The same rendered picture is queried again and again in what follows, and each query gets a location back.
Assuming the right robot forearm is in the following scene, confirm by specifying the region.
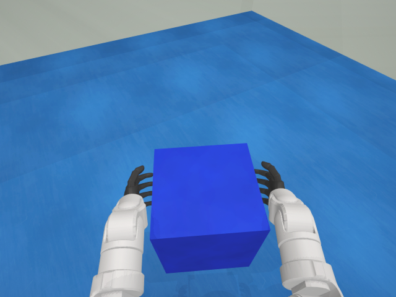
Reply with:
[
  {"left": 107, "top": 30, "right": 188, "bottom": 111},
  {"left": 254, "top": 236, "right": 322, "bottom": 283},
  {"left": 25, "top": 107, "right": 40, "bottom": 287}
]
[{"left": 268, "top": 188, "right": 344, "bottom": 297}]

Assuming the robot right hand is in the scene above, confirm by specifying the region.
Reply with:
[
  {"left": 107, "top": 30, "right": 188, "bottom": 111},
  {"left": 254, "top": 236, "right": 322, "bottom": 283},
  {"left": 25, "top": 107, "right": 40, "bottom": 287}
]
[{"left": 254, "top": 161, "right": 285, "bottom": 205}]

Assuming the left robot forearm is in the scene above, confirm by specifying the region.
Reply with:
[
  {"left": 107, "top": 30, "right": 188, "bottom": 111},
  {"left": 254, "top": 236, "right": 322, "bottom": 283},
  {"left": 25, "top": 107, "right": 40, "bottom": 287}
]
[{"left": 90, "top": 194, "right": 148, "bottom": 297}]

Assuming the carton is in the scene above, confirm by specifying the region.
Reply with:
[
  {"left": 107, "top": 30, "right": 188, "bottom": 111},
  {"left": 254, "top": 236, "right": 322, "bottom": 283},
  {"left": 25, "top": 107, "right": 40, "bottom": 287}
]
[{"left": 150, "top": 143, "right": 270, "bottom": 273}]

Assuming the robot left hand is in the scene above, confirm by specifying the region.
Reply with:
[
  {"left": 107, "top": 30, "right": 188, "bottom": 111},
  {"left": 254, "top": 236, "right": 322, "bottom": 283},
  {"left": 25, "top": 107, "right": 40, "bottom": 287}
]
[{"left": 124, "top": 165, "right": 153, "bottom": 207}]

